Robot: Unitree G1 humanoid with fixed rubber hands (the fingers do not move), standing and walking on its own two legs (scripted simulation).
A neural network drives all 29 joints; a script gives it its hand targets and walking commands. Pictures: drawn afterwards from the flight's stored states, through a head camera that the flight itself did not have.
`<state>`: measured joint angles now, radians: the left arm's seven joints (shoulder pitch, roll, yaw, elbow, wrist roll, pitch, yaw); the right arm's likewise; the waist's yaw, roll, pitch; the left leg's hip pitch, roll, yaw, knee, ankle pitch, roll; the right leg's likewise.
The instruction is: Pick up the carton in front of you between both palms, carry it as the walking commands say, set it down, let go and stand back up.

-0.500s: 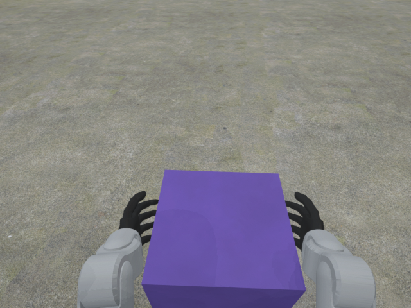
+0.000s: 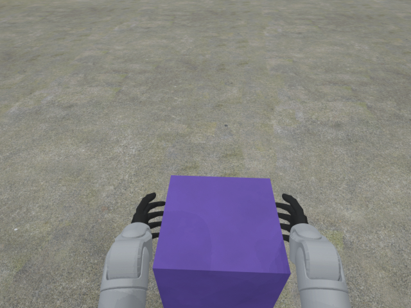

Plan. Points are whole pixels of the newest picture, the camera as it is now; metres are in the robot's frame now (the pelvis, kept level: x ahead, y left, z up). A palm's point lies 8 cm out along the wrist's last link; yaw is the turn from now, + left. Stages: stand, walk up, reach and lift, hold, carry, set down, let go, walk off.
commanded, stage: carry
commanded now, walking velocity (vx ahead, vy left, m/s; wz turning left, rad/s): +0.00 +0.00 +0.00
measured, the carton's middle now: (217, 250) +0.28 +0.00 -0.04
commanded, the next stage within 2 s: hold in 0.44 s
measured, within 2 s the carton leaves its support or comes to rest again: neither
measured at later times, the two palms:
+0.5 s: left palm (143, 233) +0.27 +0.15 +0.04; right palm (299, 234) +0.27 -0.15 +0.04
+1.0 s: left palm (140, 246) +0.24 +0.14 +0.06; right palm (308, 249) +0.24 -0.16 +0.05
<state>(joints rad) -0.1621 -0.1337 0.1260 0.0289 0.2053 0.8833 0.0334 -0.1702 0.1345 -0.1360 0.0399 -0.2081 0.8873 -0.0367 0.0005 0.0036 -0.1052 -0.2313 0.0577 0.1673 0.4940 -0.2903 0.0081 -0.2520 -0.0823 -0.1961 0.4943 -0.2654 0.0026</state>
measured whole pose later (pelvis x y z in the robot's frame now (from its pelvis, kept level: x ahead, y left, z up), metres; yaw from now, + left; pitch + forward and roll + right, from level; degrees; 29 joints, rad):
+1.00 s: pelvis -0.05 -0.01 +0.00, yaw +0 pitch -9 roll +0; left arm -0.32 -0.17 0.27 0.32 0.32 0.71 -0.02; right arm -0.32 0.17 -0.28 0.31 -0.32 0.72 0.01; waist 0.00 0.01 0.03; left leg -0.07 0.00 -0.04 0.41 -0.19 -0.01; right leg -0.09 0.01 0.03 0.40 -0.16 0.00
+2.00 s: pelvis -0.08 +0.00 -0.14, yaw +1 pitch +40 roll +0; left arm -0.78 -0.08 0.41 0.64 0.26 0.23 0.02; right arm -0.71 0.13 -0.52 0.53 -0.25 0.25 -0.03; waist -0.06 0.03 -0.19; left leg -1.53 -0.09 -0.08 1.26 -0.43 -0.02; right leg -1.53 0.07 0.09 1.25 -0.41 0.04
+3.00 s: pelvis -0.12 +0.01 -0.37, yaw -1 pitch +44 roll -3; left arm -1.48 0.25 0.14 1.00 0.07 0.24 0.09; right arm -1.26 -0.06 -0.52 0.69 -0.07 0.26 -0.14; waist -0.10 0.02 0.23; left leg -2.25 -0.16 -0.07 2.08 -0.59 -0.05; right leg -2.24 0.12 0.06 2.04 -0.56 0.10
